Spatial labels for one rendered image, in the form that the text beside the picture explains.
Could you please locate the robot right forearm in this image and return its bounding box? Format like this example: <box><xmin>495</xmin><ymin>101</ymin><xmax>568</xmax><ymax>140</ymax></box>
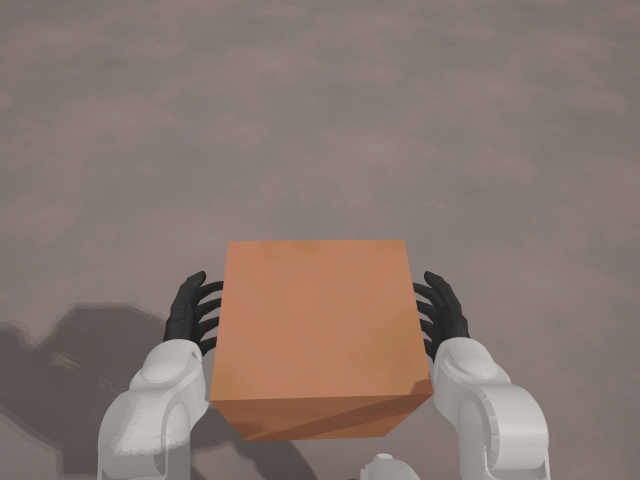
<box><xmin>433</xmin><ymin>337</ymin><xmax>551</xmax><ymax>480</ymax></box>

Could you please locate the robot right thigh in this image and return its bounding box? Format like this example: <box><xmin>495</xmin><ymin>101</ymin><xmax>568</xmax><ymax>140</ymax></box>
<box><xmin>360</xmin><ymin>458</ymin><xmax>420</xmax><ymax>480</ymax></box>

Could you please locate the robot left hand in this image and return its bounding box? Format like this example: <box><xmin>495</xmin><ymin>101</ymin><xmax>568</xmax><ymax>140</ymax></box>
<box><xmin>162</xmin><ymin>271</ymin><xmax>224</xmax><ymax>357</ymax></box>

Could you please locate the carton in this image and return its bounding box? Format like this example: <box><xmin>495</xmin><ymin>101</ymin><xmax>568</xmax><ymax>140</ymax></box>
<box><xmin>210</xmin><ymin>239</ymin><xmax>434</xmax><ymax>442</ymax></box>

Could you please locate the robot right hand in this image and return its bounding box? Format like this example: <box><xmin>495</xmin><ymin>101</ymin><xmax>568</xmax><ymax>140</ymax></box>
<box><xmin>412</xmin><ymin>271</ymin><xmax>471</xmax><ymax>364</ymax></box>

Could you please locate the robot left forearm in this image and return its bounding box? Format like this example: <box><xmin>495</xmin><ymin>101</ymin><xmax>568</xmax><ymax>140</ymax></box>
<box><xmin>97</xmin><ymin>339</ymin><xmax>209</xmax><ymax>480</ymax></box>

